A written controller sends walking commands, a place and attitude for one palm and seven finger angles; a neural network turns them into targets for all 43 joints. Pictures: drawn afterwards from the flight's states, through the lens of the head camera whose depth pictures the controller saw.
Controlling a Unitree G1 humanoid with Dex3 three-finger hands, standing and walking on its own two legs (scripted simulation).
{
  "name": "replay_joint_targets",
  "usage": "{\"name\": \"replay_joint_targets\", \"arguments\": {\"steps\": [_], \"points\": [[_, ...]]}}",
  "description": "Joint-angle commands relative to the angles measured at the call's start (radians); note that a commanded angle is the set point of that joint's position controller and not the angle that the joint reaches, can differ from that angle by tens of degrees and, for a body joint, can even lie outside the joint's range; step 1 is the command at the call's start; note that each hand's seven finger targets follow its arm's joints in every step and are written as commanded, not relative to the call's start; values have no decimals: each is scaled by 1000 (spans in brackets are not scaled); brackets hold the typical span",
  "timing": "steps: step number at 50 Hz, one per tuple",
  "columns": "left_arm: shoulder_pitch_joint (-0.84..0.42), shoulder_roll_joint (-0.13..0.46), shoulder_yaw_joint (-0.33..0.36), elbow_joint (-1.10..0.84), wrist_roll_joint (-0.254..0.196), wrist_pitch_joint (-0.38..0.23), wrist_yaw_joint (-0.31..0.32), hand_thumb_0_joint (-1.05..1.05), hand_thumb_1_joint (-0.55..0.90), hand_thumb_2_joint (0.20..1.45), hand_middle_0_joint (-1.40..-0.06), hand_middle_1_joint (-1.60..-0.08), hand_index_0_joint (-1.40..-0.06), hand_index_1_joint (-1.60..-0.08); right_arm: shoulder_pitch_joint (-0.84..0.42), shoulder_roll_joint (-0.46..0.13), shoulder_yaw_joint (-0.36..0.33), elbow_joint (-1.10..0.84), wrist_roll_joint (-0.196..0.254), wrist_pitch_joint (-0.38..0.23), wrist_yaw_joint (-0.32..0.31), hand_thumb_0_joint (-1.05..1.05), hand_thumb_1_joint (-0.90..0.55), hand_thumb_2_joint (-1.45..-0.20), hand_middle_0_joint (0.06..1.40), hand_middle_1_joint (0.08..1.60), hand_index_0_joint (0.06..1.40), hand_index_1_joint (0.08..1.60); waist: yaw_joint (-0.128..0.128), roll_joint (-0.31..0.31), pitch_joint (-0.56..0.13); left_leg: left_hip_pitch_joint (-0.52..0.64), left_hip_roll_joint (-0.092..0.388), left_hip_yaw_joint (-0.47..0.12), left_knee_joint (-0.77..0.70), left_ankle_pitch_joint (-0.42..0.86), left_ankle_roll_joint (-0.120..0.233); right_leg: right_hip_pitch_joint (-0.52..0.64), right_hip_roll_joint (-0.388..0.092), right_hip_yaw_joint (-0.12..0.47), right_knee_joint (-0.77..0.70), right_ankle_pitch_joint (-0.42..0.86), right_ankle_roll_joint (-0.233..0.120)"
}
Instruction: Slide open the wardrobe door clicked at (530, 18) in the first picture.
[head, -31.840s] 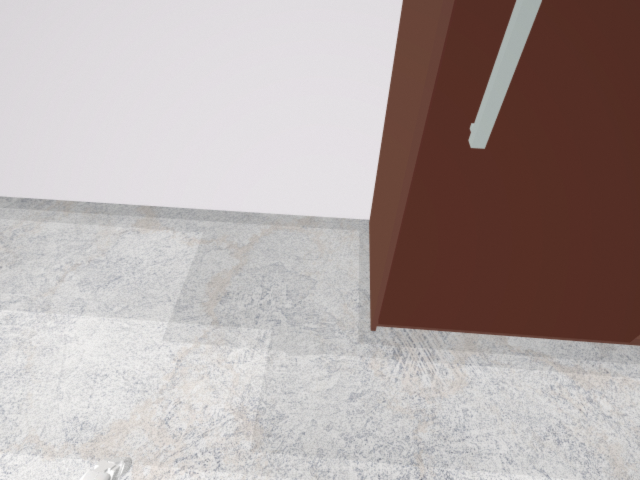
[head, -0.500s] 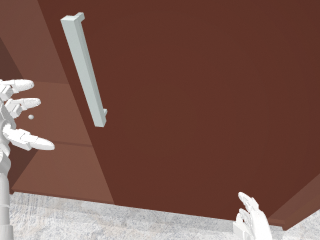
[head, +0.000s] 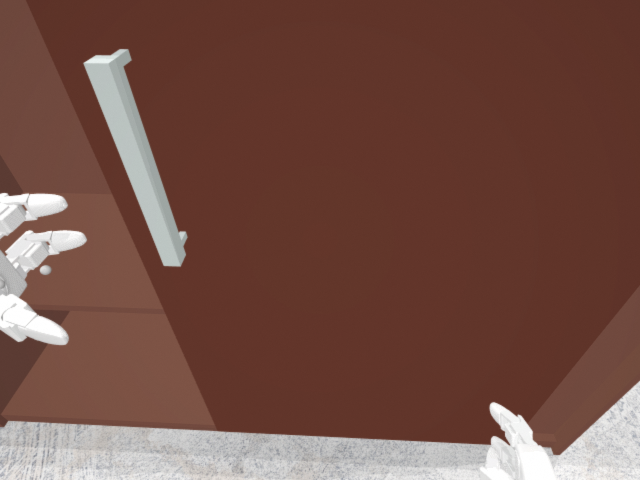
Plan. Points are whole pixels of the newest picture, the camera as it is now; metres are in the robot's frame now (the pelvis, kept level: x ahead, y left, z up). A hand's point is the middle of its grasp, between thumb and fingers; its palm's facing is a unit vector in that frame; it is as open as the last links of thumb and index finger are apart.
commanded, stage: draw the hand back to the body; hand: left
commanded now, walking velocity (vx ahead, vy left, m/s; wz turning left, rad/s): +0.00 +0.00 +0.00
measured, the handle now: (151, 170) +0.43 +0.27 +0.21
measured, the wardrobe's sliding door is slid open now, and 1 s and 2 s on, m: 0.69 0.69 0.69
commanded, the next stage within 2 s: step back with the hand held close in 1.20 s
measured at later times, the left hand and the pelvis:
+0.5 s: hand (44, 307) +0.22 +0.30 +0.17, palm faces +0.54 -0.77 -0.32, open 12.0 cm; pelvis +0.02 +0.01 +0.01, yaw +1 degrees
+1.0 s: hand (81, 320) +0.22 +0.27 +0.16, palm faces +0.45 -0.81 -0.37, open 7.7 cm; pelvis +0.03 +0.00 +0.01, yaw +0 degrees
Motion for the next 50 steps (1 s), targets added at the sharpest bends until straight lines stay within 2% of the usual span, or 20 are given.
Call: {"name": "replay_joint_targets", "arguments": {"steps": [1, 6, 7, 8, 9, 10, 12, 15, 21, 23, 24, 27, 28, 29, 30, 34, 37, 41, 46, 50], "points": [[-180, 258, 66, -268, -9, -8, 35, 0, -550, 200, -250, -1150, -250, -1150, -191, -108, -51, -198, 1, -70, -4, 0, -900, -900, 200, 300, 200, 300, 27, 77, -76, 122, 22, -112, -79, 0, -2, -131, -69, 108, -126, 13, 49], [-169, 259, 80, -422, -14, -56, 68, 0, -369, 287, -244, -1044, -244, -1044, -181, -98, -48, -190, -11, -92, -17, 0, -900, -900, 200, 300, 200, 300, 19, 36, -99, 156, 22, -114, -72, 22, 5, -119, -61, 104, -125, 25, 48], [-146, 360, 94, -459, 179, -153, 276, 0, -332, 305, -242, -1023, -242, -1023, -149, -113, -69, -149, -68, -89, 13, 0, -900, -900, 200, 300, 200, 300, 33, 34, 23, 91, 14, -118, -74, -20, -3, -159, -72, 127, -203, -24, 29], [-70, 266, 52, -422, 193, -189, 367, 0, -296, 322, -241, -1001, -241, -1001, -152, -120, -73, -123, -75, -89, 19, 0, -900, -900, 200, 300, 200, 300, 24, 10, 70, 76, 23, -117, -81, -62, -10, -172, -94, 119, -211, -51, 18], [-12, 192, 12, -419, 203, -202, 407, 0, -260, 340, -240, -980, -240, -980, -152, -114, -73, -124, -75, -87, 23, 0, -900, -900, 200, 300, 200, 300, 15, -18, 61, 82, 27, -126, -89, -85, -12, -168, -95, 108, -202, -59, 19], [58, 144, -13, -457, 220, -223, 439, 0, -224, 357, -239, -959, -239, -959, -160, -101, -77, -126, -71, -79, 26, 0, -900, -900, 200, 300, 200, 300, 19, 6, 51, 111, 29, -119, -97, -97, -9, -158, -94, 107, -199, -59, 19], [57, 130, -34, -562, 239, -274, 490, 0, -151, 393, -236, -916, -236, -916, -165, -96, -80, -123, -71, -69, 28, 0, -900, -900, 200, 300, 200, 300, 20, 114, -26, 164, 27, -119, -127, -125, -8, -114, -95, 106, -174, -37, 17], [103, 107, -40, -627, 261, -317, 542, 0, -43, 445, -232, -853, -232, -853, -157, -94, -87, -113, -77, -60, 28, 0, -900, -900, 200, 300, 200, 300, 23, 97, -82, 198, 33, -122, -147, -68, -5, -63, -85, 91, -152, 34, 15], [158, 61, -77, -586, 282, -328, 574, 0, 175, 550, -225, -725, -225, -725, -171, -88, -95, -97, -79, -18, 20, 0, -900, -900, 200, 300, 200, 300, 19, -39, -6, 203, 35, -107, -166, 14, 4, -51, -79, 80, -164, 78, 23], [184, 66, -71, -584, 289, -328, 574, 0, 248, 585, -223, -683, -223, -683, -178, -91, -97, -92, -81, -4, 20, 0, -900, -900, 200, 300, 200, 300, 27, -40, 0, 210, 34, -101, -165, 69, 5, -32, -78, 80, -168, 120, 21], [212, 36, -93, -576, 288, -324, 571, 0, 284, 603, -221, -661, -221, -661, -178, -82, -97, -95, -81, 5, 22, 0, -900, -900, 200, 300, 200, 300, 25, -20, 13, 217, 36, -95, -163, 93, 4, -30, -80, 79, -163, 141, 21], [215, 35, -102, -647, 294, -329, 567, 0, 393, 655, -218, -598, -218, -598, -186, -75, -93, -106, -84, 17, 32, 0, -900, -900, 200, 300, 200, 300, 33, 56, -19, 248, 36, -102, -170, 146, -8, -4, -78, 79, -160, 174, 17], [251, 47, -89, -645, 297, -324, 568, 0, 429, 673, -216, -576, -216, -576, -188, -80, -93, -107, -89, 19, 31, 0, -900, -900, 200, 300, 200, 300, 42, 46, -27, 256, 37, -99, -168, 188, -7, 10, -76, 77, -161, 206, 16], [281, 19, -112, -660, 294, -323, 566, 0, 465, 690, -215, -555, -215, -555, -182, -71, -93, -114, -89, 23, 36, 0, -900, -900, 200, 300, 200, 300, 38, 42, -32, 256, 40, -103, -169, 219, -12, 24, -78, 73, -152, 222, 16], [285, 42, -96, -700, 296, -324, 566, 0, 501, 707, -214, -534, -214, -534, -183, -74, -95, -122, -91, 25, 40, 0, -900, -900, 200, 300, 200, 300, 45, 32, -61, 268, 39, -104, -165, 253, -14, 37, -75, 74, -152, 246, 16], [395, 23, -96, -710, 293, -311, 559, 0, 646, 777, -209, -449, -209, -449, -180, -66, -98, -136, -94, 46, 49, 0, -900, -900, 200, 300, 200, 300, 46, -7, -42, 261, 43, -91, -154, 336, -15, 53, -78, 73, -153, 316, 20], [412, 26, -89, -722, 290, -302, 551, 0, 755, 830, -205, -385, -205, -385, -183, -61, -98, -143, -93, 69, 50, 0, -900, -900, 200, 300, 200, 300, 43, -19, -23, 249, 39, -77, -153, 313, -12, 48, -77, 75, -163, 324, 24], [419, -1, -121, -736, 291, -293, 547, 0, 900, 900, -200, -300, -200, -300, -188, -57, -96, -149, -94, 86, 48, 0, -900, -900, 200, 300, 200, 300, 38, 32, -2, 256, 36, -69, -157, 277, -12, 33, -78, 79, -176, 295, 25], [385, 25, -108, -767, 295, -298, 559, 0, 900, 900, -200, -300, -200, -300, -192, -59, -98, -149, -97, 86, 37, 0, -900, -900, 200, 300, 200, 300, 37, 19, -27, 268, 27, -67, -155, 251, -3, 40, -78, 84, -187, 290, 26], [385, 14, -116, -745, 293, -295, 560, 0, 900, 900, -200, -300, -200, -300, -201, -57, -95, -145, -98, 90, 34, 0, -900, -900, 200, 300, 200, 300, 38, 4, 2, 256, 22, -66, -165, 220, -1, 35, -79, 85, -202, 271, 27]]}}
